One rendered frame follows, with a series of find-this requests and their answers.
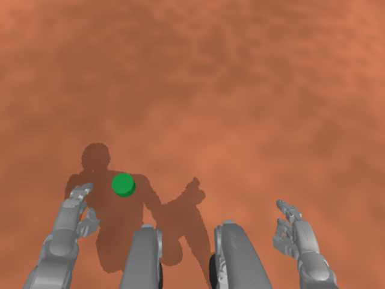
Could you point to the left robot hand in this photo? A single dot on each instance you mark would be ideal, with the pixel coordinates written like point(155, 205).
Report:
point(72, 208)

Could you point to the tin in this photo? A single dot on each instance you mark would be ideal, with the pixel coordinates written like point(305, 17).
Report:
point(123, 185)

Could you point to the right robot arm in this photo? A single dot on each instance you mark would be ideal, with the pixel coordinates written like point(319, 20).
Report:
point(315, 273)

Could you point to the left robot arm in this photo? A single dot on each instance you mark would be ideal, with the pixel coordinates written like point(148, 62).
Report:
point(56, 261)

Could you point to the right robot hand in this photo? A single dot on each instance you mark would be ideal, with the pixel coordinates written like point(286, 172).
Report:
point(299, 237)

